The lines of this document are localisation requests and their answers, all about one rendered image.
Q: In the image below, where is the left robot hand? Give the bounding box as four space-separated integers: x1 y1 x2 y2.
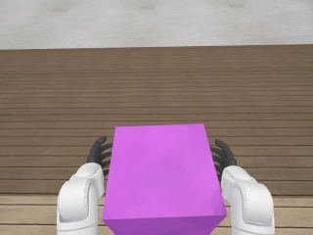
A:
87 136 113 177

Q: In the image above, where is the robot right forearm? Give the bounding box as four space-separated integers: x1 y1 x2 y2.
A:
221 165 275 235

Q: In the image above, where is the carton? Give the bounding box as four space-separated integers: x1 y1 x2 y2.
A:
102 123 228 235

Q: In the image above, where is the right robot hand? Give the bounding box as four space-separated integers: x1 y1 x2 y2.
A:
209 139 237 182

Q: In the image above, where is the robot left forearm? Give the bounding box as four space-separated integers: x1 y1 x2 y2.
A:
57 163 105 235

